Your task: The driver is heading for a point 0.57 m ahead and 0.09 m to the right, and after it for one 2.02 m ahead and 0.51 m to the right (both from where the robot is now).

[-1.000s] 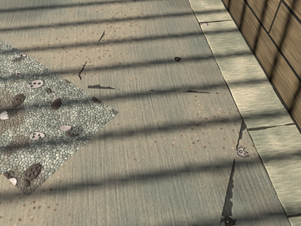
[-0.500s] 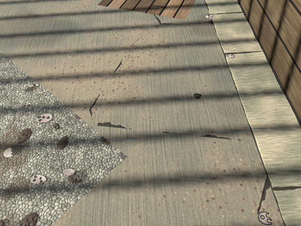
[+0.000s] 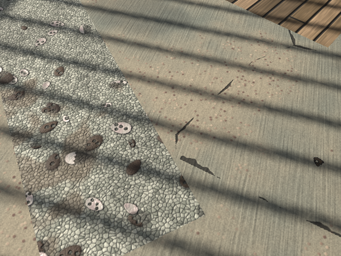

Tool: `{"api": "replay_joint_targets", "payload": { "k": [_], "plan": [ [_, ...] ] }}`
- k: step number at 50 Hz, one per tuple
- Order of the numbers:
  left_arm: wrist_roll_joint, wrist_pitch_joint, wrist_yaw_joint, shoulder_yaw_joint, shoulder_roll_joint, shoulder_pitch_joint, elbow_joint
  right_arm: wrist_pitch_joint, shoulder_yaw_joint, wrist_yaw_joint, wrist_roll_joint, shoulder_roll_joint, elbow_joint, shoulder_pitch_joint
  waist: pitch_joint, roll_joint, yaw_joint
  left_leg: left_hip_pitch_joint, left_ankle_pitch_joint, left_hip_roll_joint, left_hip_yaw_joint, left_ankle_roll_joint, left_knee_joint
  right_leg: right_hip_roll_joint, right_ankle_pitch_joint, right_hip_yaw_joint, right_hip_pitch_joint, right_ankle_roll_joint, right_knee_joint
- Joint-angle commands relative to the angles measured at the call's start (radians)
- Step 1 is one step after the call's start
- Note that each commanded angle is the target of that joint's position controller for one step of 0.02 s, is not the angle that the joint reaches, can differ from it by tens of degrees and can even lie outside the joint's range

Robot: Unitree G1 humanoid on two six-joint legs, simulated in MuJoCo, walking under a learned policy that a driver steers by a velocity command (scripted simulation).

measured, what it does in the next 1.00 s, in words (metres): walks ahead, turning right: right foot, then left foot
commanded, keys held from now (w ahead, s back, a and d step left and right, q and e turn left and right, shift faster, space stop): w+q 0.10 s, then w+e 0.46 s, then e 0.44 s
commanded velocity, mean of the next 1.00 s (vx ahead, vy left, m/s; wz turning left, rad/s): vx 0.38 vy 0.00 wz -0.20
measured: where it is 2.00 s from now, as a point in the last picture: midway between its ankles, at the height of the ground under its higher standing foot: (197, 240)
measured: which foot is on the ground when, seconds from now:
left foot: down 0.00-0.46, up 0.48-0.88, down 0.90-1.00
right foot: up 0.00-0.42, down 0.44-0.90, up 0.92-1.00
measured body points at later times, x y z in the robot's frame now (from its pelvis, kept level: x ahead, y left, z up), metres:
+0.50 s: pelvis +0.30 -0.04 +0.00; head +0.33 -0.05 +0.44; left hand +0.49 +0.21 -0.09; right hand +0.35 -0.33 -0.13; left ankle +0.11 +0.07 -0.66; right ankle +0.39 -0.12 -0.72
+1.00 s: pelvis +0.51 -0.03 +0.00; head +0.55 -0.03 +0.45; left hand +0.70 +0.21 -0.11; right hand +0.64 -0.33 -0.07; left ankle +0.64 +0.04 -0.72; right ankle +0.40 -0.12 -0.65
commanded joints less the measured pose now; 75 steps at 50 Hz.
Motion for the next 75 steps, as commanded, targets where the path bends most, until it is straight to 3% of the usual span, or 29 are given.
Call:
{"api": "replay_joint_targets", "payload": {
  "k": [1,9,16,19,21,22,23,24,26,27,29,33,39,43,44,45,46,47,49,52,59,65,66,67,68,69,70,72,75],
  "plan": [
    [0.021,-0.029,0.006,0.033,0.135,-0.022,-0.104,-0.02,-0.028,-0.011,-0.013,-0.104,-0.07,0.05,-0.141,0.033,-0.008,0.345,0.182,0.264,-0.422,0.197,-0.325,-0.072,0.122,0.087,-0.322,-0.013,-0.029],
    [0.029,0.004,-0.009,0.003,0.044,-0.172,-0.141,-0.029,-0.024,-0.046,-0.006,-0.113,-0.012,0.135,-0.077,0.074,-0.056,0.232,0.327,0.169,-0.195,0.132,-0.369,-0.028,0.517,0.021,-0.265,0.042,-0.495],
    [0.002,-0.008,-0.052,-0.004,0.064,-0.328,-0.205,-0.03,-0.026,-0.046,-0.012,-0.148,0.062,0.225,0.001,0.067,-0.123,0.479,0.294,0.293,-0.212,0.11,-0.337,-0.003,0.486,0.013,-0.387,-0.045,-0.666],
    [0.001,-0.008,-0.07,0.0,0.074,-0.277,-0.21,-0.017,-0.03,-0.055,-0.013,-0.164,0.067,0.195,-0.032,0.081,-0.082,0.537,0.579,0.302,-0.158,0.076,-0.248,0.043,0.35,-0.02,-0.309,-0.093,-0.685],
    [0.006,-0.001,-0.064,0.03,0.125,-0.089,-0.165,-0.005,-0.03,-0.062,-0.016,-0.176,0.054,0.154,-0.161,0.081,0.023,0.504,0.914,0.249,-0.086,0.039,-0.022,0.125,0.355,-0.082,-0.019,-0.139,-0.709],
    [0.011,0.003,-0.055,0.049,0.173,0.063,-0.137,-0.007,-0.02,-0.068,-0.023,-0.163,0.037,0.142,-0.256,0.043,0.092,0.346,0.801,0.214,-0.054,0.004,0.204,0.055,0.424,0.03,0.246,-0.189,-0.701],
    [0.021,0.005,-0.049,0.074,0.274,0.164,-0.137,-0.028,0.007,-0.06,-0.035,-0.08,0.003,0.241,-0.389,-0.182,0.063,-0.053,0.28,0.052,-0.01,-0.082,0.62,-0.194,0.36,0.494,0.63,-0.364,-0.729],
    [-0.002,0.01,-0.05,0.06,0.212,0.191,-0.117,-0.054,0.018,-0.047,-0.034,-0.075,0.01,0.239,-0.446,-0.247,0.07,-0.262,-0.333,-0.022,-0.128,-0.096,0.761,-0.267,0.23,0.798,0.755,-0.414,-0.885],
    [0.003,0.026,-0.038,0.039,0.145,0.081,-0.151,-0.087,0.01,-0.027,0.006,-0.136,-0.036,0.076,-0.202,-0.062,0.069,-0.366,-0.211,0.089,-0.156,-0.072,0.747,-0.204,0.146,0.572,0.519,-0.323,-0.926],
    [0.008,0.031,-0.037,0.033,0.131,0.033,-0.162,-0.09,0.008,-0.03,-0.013,-0.129,-0.045,0.041,-0.12,0.016,0.034,-0.335,-0.165,0.121,-0.138,-0.075,0.65,-0.167,0.237,0.492,0.37,-0.303,-0.95],
    [0.019,0.031,-0.034,0.025,0.118,-0.024,-0.189,-0.074,-0.003,-0.04,-0.035,-0.126,-0.051,0.059,-0.078,-0.014,-0.026,-0.23,-0.124,0.15,-0.125,-0.101,0.545,-0.113,0.469,0.406,0.211,-0.294,-0.985],
    [0.016,0.036,-0.011,0.042,0.167,-0.019,-0.173,-0.043,0.009,-0.065,-0.046,-0.079,-0.056,0.055,-0.095,-0.044,-0.046,-0.146,-0.035,0.104,-0.071,-0.17,0.352,-0.044,0.948,0.227,0.077,-0.276,-0.936],
    [-0.01,0.099,0.028,0.048,0.164,0.06,-0.138,-0.035,0.016,-0.051,-0.026,-0.062,-0.092,-0.131,-0.152,-0.1,0.026,-0.05,0.216,0.012,-0.091,-0.171,0.008,0.006,0.731,0.276,0.125,-0.171,-0.832],
    [-0.001,0.116,0.04,0.049,0.149,0.012,-0.169,-0.053,-0.007,-0.042,-0.03,-0.11,-0.082,-0.09,-0.15,-0.128,-0.018,0.011,0.178,0.022,-0.139,-0.124,-0.148,-0.009,0.618,0.417,0.221,-0.143,-0.703],
    [-0.001,0.116,0.038,0.043,0.13,-0.013,-0.185,-0.062,-0.012,-0.046,-0.038,-0.121,-0.073,-0.042,-0.174,-0.114,-0.048,0.126,0.304,0.062,-0.137,-0.094,-0.226,0.033,0.567,0.402,0.193,-0.114,-0.621],
    [0.016,0.11,0.034,0.025,0.077,-0.008,-0.213,-0.062,-0.024,-0.058,-0.057,-0.178,-0.073,0.025,-0.28,0.0,-0.06,0.366,0.595,0.245,-0.272,-0.019,-0.179,0.101,0.345,0.324,0.072,-0.068,-0.406],
    [0.011,0.104,0.03,0.01,0.031,0.183,-0.202,-0.044,-0.023,-0.065,-0.078,-0.196,-0.075,0.042,-0.383,0.26,0.02,0.637,0.926,0.504,-0.565,0.192,-0.127,0.246,-0.311,0.219,-0.181,-0.005,-0.16],
    [0.008,0.107,0.021,0.025,0.139,0.241,-0.176,-0.025,-0.024,-0.063,-0.038,-0.156,-0.067,0.056,-0.425,0.247,0.016,0.605,0.69,0.567,-0.684,0.237,-0.151,0.15,-0.298,0.188,-0.244,0.027,-0.013],
    [-0.003,0.144,0.029,0.053,0.199,0.084,-0.18,0.002,0.0,-0.07,-0.034,-0.079,-0.092,-0.016,-0.25,0.083,-0.021,0.427,0.397,0.411,-0.446,0.144,-0.193,0.095,-0.138,0.133,-0.29,0.076,0.065],
    [-0.003,0.177,0.033,0.044,0.132,0.06,-0.203,0.024,-0.002,-0.074,-0.047,-0.102,-0.088,-0.088,-0.125,0.124,0.006,0.186,0.248,0.294,-0.245,0.112,-0.288,0.069,-0.024,0.063,-0.206,0.089,0.001],
    [0.007,0.168,0.015,0.027,0.09,-0.016,-0.251,0.038,-0.025,-0.078,-0.035,-0.147,-0.056,-0.092,-0.182,0.151,-0.024,0.22,0.239,0.349,-0.124,0.153,-0.313,0.01,0.06,0.005,-0.092,0.065,-0.294],
    [0.015,0.167,-0.011,0.037,0.096,0.04,-0.239,0.052,-0.031,-0.066,0.004,-0.166,-0.016,-0.084,-0.172,0.142,0.015,0.193,0.147,0.347,-0.066,0.081,-0.212,0.065,0.18,-0.067,0.119,-0.028,-0.672],
    [0.021,0.166,-0.009,0.044,0.114,0.072,-0.227,0.055,-0.024,-0.064,0.01,-0.137,0.009,-0.04,-0.159,0.102,0.02,0.13,0.069,0.309,-0.026,0.017,-0.142,0.069,0.247,-0.035,0.204,-0.061,-0.777],
    [0.024,0.164,0.003,0.061,0.193,0.08,-0.239,0.054,-0.004,-0.054,-0.017,-0.067,0.007,-0.009,-0.147,-0.133,-0.014,-0.042,-0.151,0.205,0.089,-0.093,0.096,-0.132,0.417,0.246,0.31,-0.133,-0.883],
    [0.042,0.159,0.006,0.072,0.274,0.036,-0.268,0.047,-0.006,-0.058,-0.037,-0.075,-0.042,-0.062,-0.105,-0.31,-0.003,-0.233,-0.435,0.08,0.073,-0.151,0.274,-0.333,0.541,0.474,0.25,-0.308,-0.915],
    [0.066,0.137,0.005,0.055,0.211,0.035,-0.269,0.048,-0.021,-0.065,-0.031,-0.125,-0.038,-0.118,-0.13,-0.208,0.044,-0.198,-0.424,0.115,-0.036,-0.148,0.43,-0.314,0.483,0.426,0.181,-0.33,-0.933],
    [0.069,0.119,0.003,0.034,0.156,-0.02,-0.259,0.056,-0.025,-0.065,-0.015,-0.123,-0.016,-0.087,-0.125,-0.176,0.004,-0.169,-0.351,0.127,-0.064,-0.139,0.466,-0.252,0.439,0.328,0.154,-0.277,-0.928],
    [0.044,0.097,0.002,0.004,0.064,-0.115,-0.244,0.074,-0.025,-0.068,-0.023,-0.099,0.059,0.007,-0.125,-0.149,-0.042,-0.108,-0.211,0.141,-0.074,-0.159,0.449,-0.166,0.443,0.184,0.146,-0.192,-0.913],
    [0.056,0.087,0.009,-0.009,0.036,-0.132,-0.214,0.076,-0.016,-0.058,-0.008,-0.079,0.081,0.025,-0.11,-0.137,-0.05,0.002,-0.133,0.133,-0.076,-0.181,0.342,-0.122,0.517,0.074,0.129,-0.176,-0.9]
  ]
}}
Velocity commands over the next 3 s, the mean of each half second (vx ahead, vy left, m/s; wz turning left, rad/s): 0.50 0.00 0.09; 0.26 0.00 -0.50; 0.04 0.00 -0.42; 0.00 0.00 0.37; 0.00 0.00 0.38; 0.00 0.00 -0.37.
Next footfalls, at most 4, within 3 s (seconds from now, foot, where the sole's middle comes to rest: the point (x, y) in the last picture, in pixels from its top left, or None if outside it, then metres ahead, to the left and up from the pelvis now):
0.44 right None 0.43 -0.12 -0.76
0.90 left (173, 196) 0.68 0.02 -0.76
1.32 right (227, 238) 0.51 -0.19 -0.76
1.82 left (171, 221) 0.57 0.03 -0.76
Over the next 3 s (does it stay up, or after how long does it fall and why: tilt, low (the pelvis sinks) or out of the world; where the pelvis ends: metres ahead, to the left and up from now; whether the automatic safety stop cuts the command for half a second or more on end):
stays up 0.50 -0.09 0.00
